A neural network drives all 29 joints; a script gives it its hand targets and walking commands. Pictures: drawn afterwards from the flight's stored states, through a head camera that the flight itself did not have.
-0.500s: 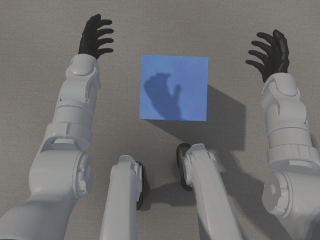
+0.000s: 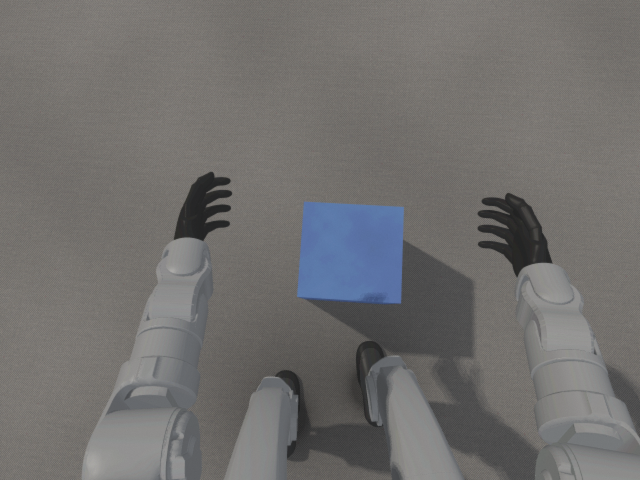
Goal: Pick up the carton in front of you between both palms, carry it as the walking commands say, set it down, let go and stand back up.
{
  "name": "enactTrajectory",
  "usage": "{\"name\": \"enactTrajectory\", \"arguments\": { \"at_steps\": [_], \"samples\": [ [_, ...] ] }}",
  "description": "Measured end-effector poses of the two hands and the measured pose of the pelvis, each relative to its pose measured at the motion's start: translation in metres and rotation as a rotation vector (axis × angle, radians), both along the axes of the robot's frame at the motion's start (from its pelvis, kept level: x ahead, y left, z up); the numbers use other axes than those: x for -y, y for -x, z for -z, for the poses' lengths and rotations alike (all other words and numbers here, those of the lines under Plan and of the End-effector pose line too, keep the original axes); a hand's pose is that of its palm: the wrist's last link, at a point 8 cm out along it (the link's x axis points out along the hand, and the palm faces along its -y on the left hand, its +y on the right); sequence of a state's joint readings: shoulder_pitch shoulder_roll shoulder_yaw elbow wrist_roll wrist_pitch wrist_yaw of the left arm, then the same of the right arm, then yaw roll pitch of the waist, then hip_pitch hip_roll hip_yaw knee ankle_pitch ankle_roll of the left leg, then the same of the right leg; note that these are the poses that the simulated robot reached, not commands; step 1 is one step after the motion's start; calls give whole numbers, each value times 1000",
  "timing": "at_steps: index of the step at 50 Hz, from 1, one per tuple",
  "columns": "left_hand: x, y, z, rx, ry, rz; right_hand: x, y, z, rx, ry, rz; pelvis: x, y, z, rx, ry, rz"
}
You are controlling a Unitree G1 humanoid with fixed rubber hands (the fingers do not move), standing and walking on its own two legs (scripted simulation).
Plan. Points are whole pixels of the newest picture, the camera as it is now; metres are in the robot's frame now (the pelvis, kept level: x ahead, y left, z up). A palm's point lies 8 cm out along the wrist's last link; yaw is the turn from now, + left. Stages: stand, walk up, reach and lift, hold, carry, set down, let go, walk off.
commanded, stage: let go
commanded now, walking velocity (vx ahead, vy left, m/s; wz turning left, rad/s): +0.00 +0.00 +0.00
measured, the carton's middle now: (348, 258) +0.42 -0.06 -0.56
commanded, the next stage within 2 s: stand in 1.04 s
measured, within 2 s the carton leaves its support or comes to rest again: neither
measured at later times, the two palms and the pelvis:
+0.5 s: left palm (85, 370) +0.27 +0.22 +0.00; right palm (608, 396) +0.22 -0.23 +0.02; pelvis +0.06 +0.01 +0.09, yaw -2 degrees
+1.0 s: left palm (34, 432) +0.23 +0.25 +0.02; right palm (607, 405) +0.21 -0.22 +0.03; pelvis +0.06 +0.02 +0.09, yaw -2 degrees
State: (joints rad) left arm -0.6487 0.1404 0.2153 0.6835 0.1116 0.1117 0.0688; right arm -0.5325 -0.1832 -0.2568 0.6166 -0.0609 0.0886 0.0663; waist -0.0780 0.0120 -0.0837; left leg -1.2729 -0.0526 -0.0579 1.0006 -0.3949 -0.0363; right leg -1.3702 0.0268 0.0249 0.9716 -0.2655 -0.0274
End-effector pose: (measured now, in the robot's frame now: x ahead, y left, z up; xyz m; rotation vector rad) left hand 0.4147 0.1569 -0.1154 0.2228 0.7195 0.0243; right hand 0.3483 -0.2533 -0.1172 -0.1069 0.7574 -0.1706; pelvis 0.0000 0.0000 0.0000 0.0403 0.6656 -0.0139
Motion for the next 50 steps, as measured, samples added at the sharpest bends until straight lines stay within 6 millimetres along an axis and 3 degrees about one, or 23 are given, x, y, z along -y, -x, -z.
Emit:
{"name": "enactTrajectory", "arguments": {
  "at_steps": [5,12,20,26,35,44,50],
  "samples": [
    [-11,36,-26,-30,-2,-21,2,29,-29,-42,8,-51,4,-15,-24,97,3,3],
    [-24,70,-62,-42,10,-7,4,65,-70,-49,12,-55,7,-35,-51,232,14,12],
    [-46,113,-98,-49,21,-6,-10,109,-115,-41,14,-39,2,-54,-77,394,32,15],
    [-65,147,-121,-55,20,-9,-23,134,-134,-49,9,-45,-8,-64,-90,523,51,18],
    [-90,180,-139,-75,24,-21,-37,133,-142,-46,12,-70,-23,-67,-93,673,64,19],
    [-93,182,-143,-72,32,-29,-44,129,-142,-54,12,-83,-27,-65,-93,734,65,15],
    [-91,186,-139,-67,13,-33,-33,134,-146,-70,64,-44,-24,-64,-91,741,68,21]
  ]
}}
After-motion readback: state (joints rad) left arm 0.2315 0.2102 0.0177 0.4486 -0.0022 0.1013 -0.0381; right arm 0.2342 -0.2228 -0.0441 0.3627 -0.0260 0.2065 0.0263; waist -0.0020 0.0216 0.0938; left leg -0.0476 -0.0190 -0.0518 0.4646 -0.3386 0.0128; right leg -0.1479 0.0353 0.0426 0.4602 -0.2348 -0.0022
